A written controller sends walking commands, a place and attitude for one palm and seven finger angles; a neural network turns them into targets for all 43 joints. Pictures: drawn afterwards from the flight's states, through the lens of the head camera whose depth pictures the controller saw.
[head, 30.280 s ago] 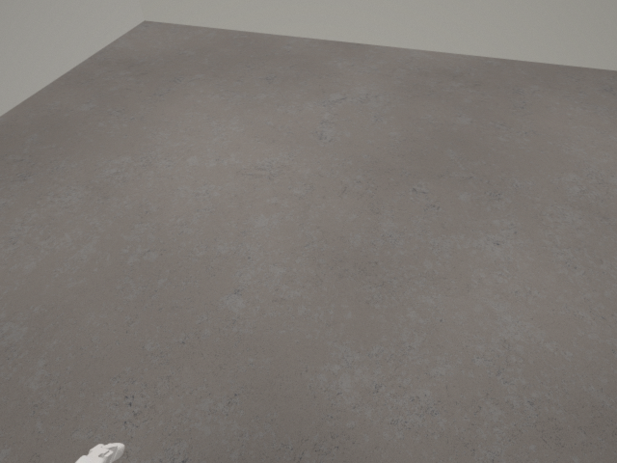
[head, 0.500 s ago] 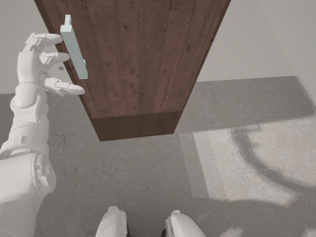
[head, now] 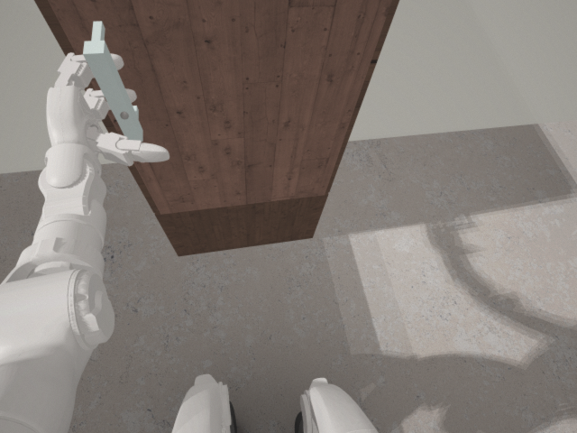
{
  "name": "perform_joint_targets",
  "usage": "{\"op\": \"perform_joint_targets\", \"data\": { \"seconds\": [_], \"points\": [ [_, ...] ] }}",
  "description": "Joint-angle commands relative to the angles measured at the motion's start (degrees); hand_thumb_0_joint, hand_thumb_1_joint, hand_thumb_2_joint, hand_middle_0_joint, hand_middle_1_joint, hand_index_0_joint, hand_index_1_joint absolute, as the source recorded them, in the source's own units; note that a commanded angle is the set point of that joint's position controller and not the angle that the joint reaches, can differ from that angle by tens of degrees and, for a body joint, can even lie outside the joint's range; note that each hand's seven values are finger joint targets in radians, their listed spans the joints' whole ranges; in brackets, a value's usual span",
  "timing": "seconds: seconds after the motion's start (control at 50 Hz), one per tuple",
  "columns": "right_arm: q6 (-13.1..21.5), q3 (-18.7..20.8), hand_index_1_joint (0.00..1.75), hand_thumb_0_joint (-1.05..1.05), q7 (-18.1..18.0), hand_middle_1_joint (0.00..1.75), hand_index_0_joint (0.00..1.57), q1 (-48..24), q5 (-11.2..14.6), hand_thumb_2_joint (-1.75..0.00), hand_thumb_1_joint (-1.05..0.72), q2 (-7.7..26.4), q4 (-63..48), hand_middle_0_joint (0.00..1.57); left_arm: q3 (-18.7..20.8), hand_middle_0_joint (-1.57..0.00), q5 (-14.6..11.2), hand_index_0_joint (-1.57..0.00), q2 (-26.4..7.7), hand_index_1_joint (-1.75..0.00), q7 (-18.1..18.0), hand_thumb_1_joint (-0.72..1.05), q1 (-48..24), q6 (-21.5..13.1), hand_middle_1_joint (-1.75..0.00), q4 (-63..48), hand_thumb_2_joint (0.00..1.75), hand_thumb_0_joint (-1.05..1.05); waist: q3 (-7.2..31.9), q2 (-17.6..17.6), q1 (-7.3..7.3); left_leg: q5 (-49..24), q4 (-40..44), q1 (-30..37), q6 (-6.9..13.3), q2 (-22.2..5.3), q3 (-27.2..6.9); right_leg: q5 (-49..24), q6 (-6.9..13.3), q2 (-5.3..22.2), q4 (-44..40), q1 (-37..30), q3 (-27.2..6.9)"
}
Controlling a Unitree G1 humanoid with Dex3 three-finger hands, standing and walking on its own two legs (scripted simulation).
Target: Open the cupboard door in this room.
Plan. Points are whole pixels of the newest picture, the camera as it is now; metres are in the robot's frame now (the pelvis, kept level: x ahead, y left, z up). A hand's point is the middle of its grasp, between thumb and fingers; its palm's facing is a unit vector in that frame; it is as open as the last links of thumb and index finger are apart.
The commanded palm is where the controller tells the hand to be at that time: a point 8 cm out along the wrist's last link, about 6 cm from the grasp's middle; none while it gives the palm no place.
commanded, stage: slide the fingers in behind the handle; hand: left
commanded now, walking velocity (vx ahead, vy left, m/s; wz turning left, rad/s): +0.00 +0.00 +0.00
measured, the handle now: (118, 87) +0.58 +0.19 +0.08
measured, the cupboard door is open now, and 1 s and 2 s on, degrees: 0 0 12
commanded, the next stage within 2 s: close the thumb around the handle in 0.66 s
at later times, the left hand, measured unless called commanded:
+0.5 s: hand (137, 114) +0.53 +0.16 +0.08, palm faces +0.10 -0.99 -0.01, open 14.1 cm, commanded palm +0.50 +0.19 +0.08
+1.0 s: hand (138, 113) +0.53 +0.16 +0.08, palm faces +0.10 -1.00 -0.01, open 12.4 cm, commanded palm +0.50 +0.19 +0.08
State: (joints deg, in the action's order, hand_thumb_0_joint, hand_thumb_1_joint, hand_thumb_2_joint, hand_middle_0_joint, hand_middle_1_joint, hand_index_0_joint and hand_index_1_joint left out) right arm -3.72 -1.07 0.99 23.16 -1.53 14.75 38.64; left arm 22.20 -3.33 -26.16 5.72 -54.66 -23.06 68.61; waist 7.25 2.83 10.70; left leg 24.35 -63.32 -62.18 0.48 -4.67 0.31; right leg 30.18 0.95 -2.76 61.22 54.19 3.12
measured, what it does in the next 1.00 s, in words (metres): stands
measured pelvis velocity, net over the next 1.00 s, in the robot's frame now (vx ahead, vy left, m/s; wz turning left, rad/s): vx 0.01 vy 0.00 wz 0.01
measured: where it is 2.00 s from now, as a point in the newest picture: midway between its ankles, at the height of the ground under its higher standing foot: outside the picture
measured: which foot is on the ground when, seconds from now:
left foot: down 0.00-1.00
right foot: down 0.00-1.00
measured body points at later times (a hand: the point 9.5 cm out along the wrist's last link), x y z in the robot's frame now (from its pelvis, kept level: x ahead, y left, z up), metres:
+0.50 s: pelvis +0.00 +0.00 +0.00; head +0.13 +0.01 +0.43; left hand +0.52 +0.21 +0.08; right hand +0.00 -0.26 -0.12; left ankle +0.04 +0.11 -0.65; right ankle -0.02 -0.11 -0.65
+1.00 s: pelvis +0.01 +0.00 +0.00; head +0.14 +0.01 +0.43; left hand +0.52 +0.21 +0.08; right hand -0.01 -0.26 -0.12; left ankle +0.04 +0.11 -0.65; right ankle -0.02 -0.11 -0.65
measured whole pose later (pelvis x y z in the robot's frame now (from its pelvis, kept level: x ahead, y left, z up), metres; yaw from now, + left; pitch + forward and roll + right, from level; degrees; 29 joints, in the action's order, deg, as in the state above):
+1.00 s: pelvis +0.01 +0.00 +0.00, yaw +0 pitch +24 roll -3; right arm -3.8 -0.4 1.8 22.5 -2.0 14.7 38.5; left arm 19.9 -2.8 -23.6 2.4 -55.1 -24.0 68.5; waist 7.7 2.9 10.5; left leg 24.7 -63.1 -62.0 0.3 -4.2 0.1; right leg 30.8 1.0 -2.5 61.1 54.0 3.2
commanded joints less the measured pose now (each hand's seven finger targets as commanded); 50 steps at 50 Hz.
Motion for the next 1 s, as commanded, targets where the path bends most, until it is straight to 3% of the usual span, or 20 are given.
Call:
{"op": "perform_joint_targets", "data": {
  "seconds": [0.0, 0.04, 0.08, 0.12, 0.18, 0.2, 0.22, 0.24, 0.26, 0.28, 0.32, 0.42, 0.52, 0.58, 0.68, 0.74, 0.82, 0.86, 0.94, 0.98],
  "points": [
    [1.07, 3.66, 0.3, 0.0, -0.74, 0.3, 0.2, 9.68, -0.44, -0.9, -0.9, 10.1, -2.6, 0.2, 1.11, -0.3, -0.61, -0.3, -13.5, -1.2, -0.48, -0.5, -26.14, -4.82, -1.2, -14.01, 0.3, 0.0, 29.55, 5.72, 0.31, -19.36, 3.96, 28.29, 1.48, 2.6, -2.81, -22.47, -0.44, -1.52, -8.64, -5.85, -2.04],
    [0.94, 3.65, 0.3, 0.0, -0.62, 0.3, 0.2, 9.47, -0.33, -0.9, -0.9, 9.91, -2.79, 0.2, 1.19, -0.3, -0.42, -0.3, -13.34, -1.2, -0.53, -0.5, -23.87, -4.81, -1.2, -13.65, 0.3, 0.0, 29.35, 6.32, -0.52, -20.14, 4.22, 28.67, 1.18, 2.56, -2.69, -23.08, -0.36, -1.53, -8.52, -6.16, -1.72],
    [0.81, 3.65, 0.3, 0.0, -0.49, 0.3, 0.2, 9.27, -0.18, -0.9, -0.9, 9.91, -2.71, 0.2, -0.45, -0.3, -0.71, -0.3, -11.22, -1.2, -0.55, -0.5, -23.92, -3.99, -1.2, -11.67, 0.3, 0.0, 26.02, 4.08, 0.65, -17.76, 4.45, 26.76, 1.36, 2.61, -2.59, -21.66, -0.62, -1.61, -9.37, -5.53, -1.77],
    [0.85, 3.64, 0.3, 0.0, -0.58, 0.3, 0.2, 9.23, -0.1, -0.9, -0.9, 9.97, -2.67, 0.2, -1.54, -0.3, -0.76, -0.3, -10.01, -1.2, -0.76, -0.5, -25.42, -3.64, -1.2, -11.15, 0.3, 0.0, 25.24, 3.78, 1.37, -16.61, 4.44, 26.31, 1.48, 2.68, -2.56, -20.71, -0.73, -1.49, -9.58, -4.49, -1.89],
    [1.18, 3.81, 0.3, 0.0, -0.59, 0.3, 0.2, 9.27, -0.25, -0.9, -0.9, 9.99, -2.43, 0.2, -1.49, -0.3, -0.79, -0.3, -9.88, -1.2, -1.48, -0.5, -27.32, -4.2, -1.2, -12.75, 0.3, 0.0, 26.65, 4.95, 1.24, -17.02, 4.51, 27.97, 1.26, 2.58, -3.01, -19.98, -0.47, -1.43, -9.4, -3.76, -1.67],
    [1.35, 3.89, 0.3, 0.0, -0.54, 0.3, 0.2, 9.65, -0.51, -0.9, -0.9, 9.92, -2.04, 0.2, -2.23, -0.3, -0.82, -0.3, -8.84, -1.2, -1.78, -0.5, -29.06, -4.9, -1.2, -13.68, 0.3, 0.0, 27.19, 5.55, 1.82, -18.19, 4.37, 29.69, 1.27, 2.45, -3.46, -20.25, -0.36, -1.5, -8.99, -2.65, -1.44],
    [1.41, 3.94, 0.3, 0.0, -0.39, 0.3, 0.2, 9.54, -0.6, -0.9, -0.9, 9.86, -2.16, 0.2, -1.62, -0.3, -0.74, -0.3, -9.08, -1.2, -2.18, -0.5, -28.21, -5.25, -1.2, -14.02, 0.3, 0.0, 28.51, 6.77, 0.84, -19.2, 4.13, 30.16, 1.13, 2.61, -3.3, -20.91, -0.28, -1.46, -8.83, -3.06, -1.53],
    [1.43, 3.92, 0.3, 0.0, -0.25, 0.3, 0.2, 9.39, -0.61, -0.9, -0.9, 9.73, -2.07, 0.2, -2.7, -0.3, -0.62, -0.3, -7.7, -1.2, -2.38, -0.5, -28.02, -5.23, -1.2, -13.25, 0.3, 0.0, 28.37, 6.15, 1.41, -19.34, 3.98, 30.13, 1.13, 2.61, -3.32, -21.17, -0.33, -1.46, -8.8, -2.82, -1.43],
    [1.27, 3.98, 0.3, 0.0, -0.3, 0.3, 0.2, 9.77, -0.7, -0.9, -0.9, 10.01, -1.71, 0.2, -0.93, -0.3, -0.21, -0.3, -9.94, -1.2, -2.78, -0.5, -27.6, -5.19, -1.2, -12.27, 0.3, 0.0, 27.64, 4.64, 1.19, -19.48, 3.99, 29.32, 1.1, 2.43, -3.44, -21.38, -0.37, -1.43, -8.61, -3.29, -1.31],
    [1.18, 3.98, 0.3, 0.0, -0.21, 0.3, 0.2, 9.63, -0.66, -0.9, -0.9, 9.89, -2.12, 0.2, -2.24, -0.3, 0.01, -0.3, -8.58, -1.2, -2.81, -0.5, -27.15, -5.05, -1.2, -12.25, 0.3, 0.0, 27.77, 4.81, 1.26, -19.39, 4.03, 28.98, 1.17, 2.69, -3.23, -21.72, -0.44, -1.42, -8.63, -3.67, -1.51],
    [1.05, 3.9, 0.3, 0.0, -0.04, 0.3, 0.2, 9.56, -0.8, -0.9, -0.9, 9.97, -2.28, 0.2, -1.07, -0.3, 0.48, -0.3, -9.95, -1.2, -3.33, -0.5, -26.88, -5.19, -1.2, -12.43, 0.3, 0.0, 29.0, 6.2, 0.54, -20.03, 3.91, 29.45, 1.08, 2.72, -3.16, -22.11, -0.31, -1.33, -8.29, -3.73, -1.48],
    [0.89, 4.1, 0.3, 0.0, 0.14, 0.3, 0.2, 9.34, -0.69, -0.9, -0.9, 9.79, -2.43, 0.2, -3.61, -0.3, 0.05, -0.3, -6.36, -1.2, -3.2, -0.5, -27.84, -5.24, -1.2, -13.13, 0.3, 0.0, 28.66, 5.16, 1.46, -19.99, 4.07, 30.72, 1.12, 2.66, -3.44, -21.75, -0.36, -1.51, -8.72, -2.81, -1.24],
    [0.73, 3.87, 0.3, 0.0, -0.07, 0.3, 0.2, 9.5, -0.55, -0.9, -0.9, 9.95, -2.21, 0.2, -1.79, -0.3, 0.24, -0.3, -9.2, -1.2, -3.23, -0.5, -27.85, -5.06, -1.2, -11.6, 0.3, 0.0, 27.52, 3.89, 1.41, -18.99, 4.12, 28.26, 1.32, 2.76, -3.19, -22.04, -0.45, -1.41, -8.76, -4.15, -1.56],
    [0.74, 3.95, 0.3, 0.0, 0.04, 0.3, 0.2, 9.51, -0.66, -0.9, -0.9, 9.67, -2.21, 0.2, -3.67, -0.3, 0.27, -0.3, -6.72, -1.2, -3.14, -0.5, -28.28, -5.08, -1.2, -12.12, 0.3, 0.0, 27.65, 4.99, 1.64, -19.5, 4.13, 29.58, 1.11, 2.7, -3.5, -21.63, -0.33, -1.44, -8.61, -3.1, -1.29],
    [0.65, 4.03, 0.3, 0.0, 0.15, 0.3, 0.2, 9.34, -0.65, -0.9, -0.9, 9.67, -2.44, 0.2, -2.63, -0.3, 0.11, -0.3, -7.41, -1.2, -3.23, -0.5, -26.25, -5.33, -1.2, -12.44, 0.3, 0.0, 28.43, 4.97, 0.81, -20.24, 4.24, 29.93, 1.05, 2.79, -3.22, -22.47, -0.29, -1.49, -8.71, -4.09, -1.26],
    [0.46, 4.1, 0.3, 0.0, 0.13, 0.3, 0.2, 9.52, -0.7, -0.9, -0.9, 9.83, -2.04, 0.2, -3.42, -0.3, 0.44, -0.3, -6.89, -1.2, -3.35, -0.5, -27.44, -5.17, -1.2, -11.77, 0.3, 0.0, 27.23, 5.27, 1.54, -19.91, 4.3, 30.5, 1.02, 2.59, -3.56, -21.41, -0.26, -1.5, -8.83, -2.29, -1.12],
    [0.55, 4.11, 0.3, 0.0, 0.14, 0.3, 0.2, 9.68, -0.77, -0.9, -0.9, 9.77, -2.1, 0.2, -3.04, -0.32, 0.06, -0.32, -7.06, -1.22, -3.44, -0.28, -28.18, -5.33, -1.22, -12.86, 0.4, 0.0, 29.09, 5.77, 1.24, -20.77, 4.1, 30.71, 1.09, 2.79, -3.44, -22.65, -0.26, -1.5, -8.59, -3.51, -1.33],
    [0.45, 4.02, 0.3, 0.0, 0.07, 0.3, 0.2, 9.69, -0.66, -0.9, -0.9, 9.9, -2.08, 0.2, -2.12, -0.32, 0.02, -0.32, -8.04, -1.24, -3.25, -0.16, -26.56, -4.84, -1.24, -11.07, 0.44, 0.0, 27.49, 3.32, 1.31, -19.79, 4.06, 28.58, 1.23, 2.8, -3.23, -22.56, -0.44, -1.54, -8.83, -4.35, -1.37],
    [0.48, 3.98, 0.3, 0.0, 0.02, 0.3, 0.2, 9.5, -0.73, -0.9, -0.9, 9.81, -2.41, 0.2, -1.95, -0.34, 0.18, -0.34, -8.67, -1.26, -3.11, 0.06, -27.24, -5.45, -1.26, -13.19, 0.54, 0.0, 29.17, 6.08, 0.72, -20.84, 4.25, 30.37, 0.99, 2.75, -3.32, -22.83, -0.23, -1.43, -8.42, -4.16, -1.35],
    [0.52, 4.11, 0.3, 0.0, 0.15, 0.3, 0.2, 9.5, -0.73, -0.9, -0.9, 9.67, -2.4, 0.2, -2.08, -0.35, -0.17, -0.35, -7.74, -1.27, -3.03, 0.17, -26.15, -5.58, -1.27, -13.38, 0.59, 0.0, 29.32, 5.32, 0.52, -21.67, 4.2, 30.72, 1.03, 2.79, -3.21, -23.78, -0.26, -1.58, -8.58, -4.89, -1.32]
  ]
}}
